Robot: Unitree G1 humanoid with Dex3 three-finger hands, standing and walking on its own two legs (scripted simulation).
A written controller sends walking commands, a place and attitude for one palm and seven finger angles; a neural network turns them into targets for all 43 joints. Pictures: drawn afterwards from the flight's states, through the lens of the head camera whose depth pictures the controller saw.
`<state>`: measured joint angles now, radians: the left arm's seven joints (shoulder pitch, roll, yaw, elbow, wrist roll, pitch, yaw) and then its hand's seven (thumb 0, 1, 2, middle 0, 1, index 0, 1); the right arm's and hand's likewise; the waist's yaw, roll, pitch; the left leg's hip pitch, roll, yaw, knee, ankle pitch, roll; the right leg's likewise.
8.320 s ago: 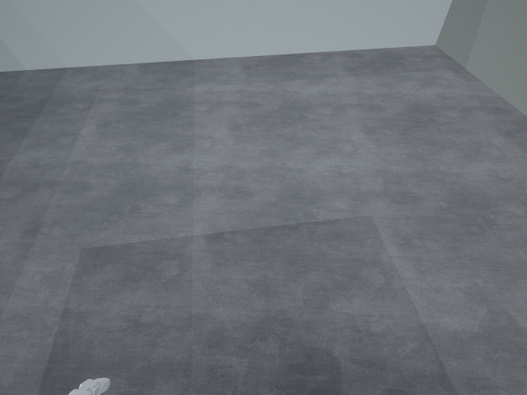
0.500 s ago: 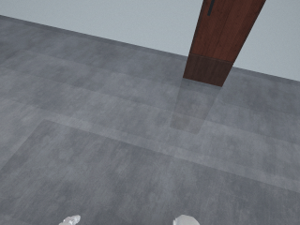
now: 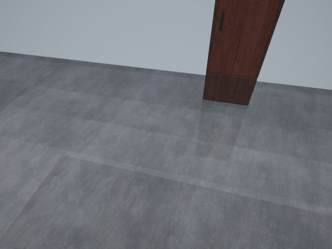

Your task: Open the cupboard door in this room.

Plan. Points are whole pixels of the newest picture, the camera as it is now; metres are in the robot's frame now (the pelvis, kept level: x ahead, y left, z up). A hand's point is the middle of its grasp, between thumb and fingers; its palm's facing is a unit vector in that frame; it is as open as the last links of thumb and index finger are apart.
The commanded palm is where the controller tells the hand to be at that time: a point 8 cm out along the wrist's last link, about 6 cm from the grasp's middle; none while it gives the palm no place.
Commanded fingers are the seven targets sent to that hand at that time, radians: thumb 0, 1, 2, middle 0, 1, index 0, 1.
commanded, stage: turn or walk to find it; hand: left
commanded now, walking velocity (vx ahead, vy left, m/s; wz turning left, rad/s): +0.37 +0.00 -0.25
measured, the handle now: (222, 20) +1.52 -0.28 -0.03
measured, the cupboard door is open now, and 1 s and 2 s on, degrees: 0 0 0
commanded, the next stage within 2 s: stand and wait in 0.66 s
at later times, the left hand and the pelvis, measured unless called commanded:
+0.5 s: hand (87, 232) +0.21 +0.27 -0.18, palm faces -0.08 -0.98 -0.20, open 7.4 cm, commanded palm none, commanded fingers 0.00 0.90 0.90 -0.20 -0.30 -0.20 -0.30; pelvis +0.17 +0.08 -0.01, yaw -9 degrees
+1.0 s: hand (141, 155) +0.48 +0.14 -0.17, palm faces -0.19 -0.96 -0.19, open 7.1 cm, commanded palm none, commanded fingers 0.00 0.90 0.90 -0.20 -0.30 -0.20 -0.30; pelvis +0.33 +0.00 -0.02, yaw -11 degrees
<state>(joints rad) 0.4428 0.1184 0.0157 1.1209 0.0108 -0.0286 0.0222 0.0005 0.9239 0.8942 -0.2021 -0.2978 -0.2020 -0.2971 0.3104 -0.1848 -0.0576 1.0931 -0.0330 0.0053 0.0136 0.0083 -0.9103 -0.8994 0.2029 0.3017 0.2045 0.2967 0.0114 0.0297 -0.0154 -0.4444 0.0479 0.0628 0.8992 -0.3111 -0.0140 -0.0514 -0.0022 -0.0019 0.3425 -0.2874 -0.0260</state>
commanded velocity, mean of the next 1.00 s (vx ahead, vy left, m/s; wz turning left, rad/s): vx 0.23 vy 0.00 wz -0.14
